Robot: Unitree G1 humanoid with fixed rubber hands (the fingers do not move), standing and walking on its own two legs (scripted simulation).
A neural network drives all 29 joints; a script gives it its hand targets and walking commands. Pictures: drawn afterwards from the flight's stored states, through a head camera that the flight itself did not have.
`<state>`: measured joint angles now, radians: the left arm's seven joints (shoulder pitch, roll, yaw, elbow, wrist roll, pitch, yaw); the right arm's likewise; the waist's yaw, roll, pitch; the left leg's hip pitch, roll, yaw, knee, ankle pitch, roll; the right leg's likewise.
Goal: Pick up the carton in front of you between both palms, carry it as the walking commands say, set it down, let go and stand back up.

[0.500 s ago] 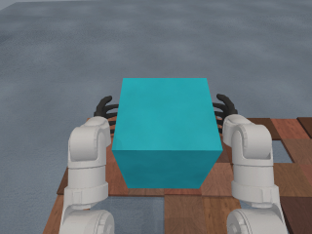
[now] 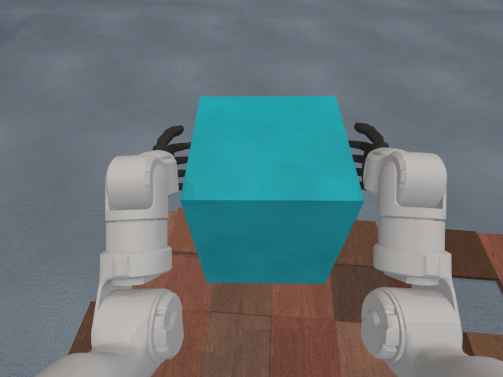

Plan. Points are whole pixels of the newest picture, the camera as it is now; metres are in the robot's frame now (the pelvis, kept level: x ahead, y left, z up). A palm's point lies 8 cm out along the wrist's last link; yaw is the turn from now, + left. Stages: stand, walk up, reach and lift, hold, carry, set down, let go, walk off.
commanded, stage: carry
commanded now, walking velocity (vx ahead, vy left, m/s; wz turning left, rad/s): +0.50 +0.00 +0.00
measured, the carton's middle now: (266, 196) +0.38 +0.01 +0.09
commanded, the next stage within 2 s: none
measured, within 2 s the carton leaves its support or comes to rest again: neither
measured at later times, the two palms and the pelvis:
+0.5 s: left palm (191, 92) +0.65 +0.18 +0.11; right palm (322, 83) +0.70 -0.12 +0.11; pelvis +0.33 -0.01 +0.02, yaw +3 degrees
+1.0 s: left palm out of the picture +1.01 +0.20 +0.20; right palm out of the picture +1.00 -0.10 +0.20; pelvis +0.64 +0.05 +0.04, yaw +2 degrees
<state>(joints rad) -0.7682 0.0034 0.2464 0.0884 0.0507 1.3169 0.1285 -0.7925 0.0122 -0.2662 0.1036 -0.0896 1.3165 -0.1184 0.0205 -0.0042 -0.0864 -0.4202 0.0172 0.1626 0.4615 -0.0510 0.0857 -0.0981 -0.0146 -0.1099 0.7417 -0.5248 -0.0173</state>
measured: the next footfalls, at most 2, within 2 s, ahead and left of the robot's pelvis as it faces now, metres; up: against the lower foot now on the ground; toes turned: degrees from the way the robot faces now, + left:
right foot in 0.36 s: +0.45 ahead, -0.08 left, +0.05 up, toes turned -2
left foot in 0.80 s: +0.68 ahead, +0.12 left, +0.04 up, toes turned +7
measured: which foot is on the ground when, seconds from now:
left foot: down 0.00-0.38, up 0.40-0.78, down 0.80-1.00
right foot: down 0.00-0.00, up 0.02-0.34, down 0.36-0.82, up 0.84-1.00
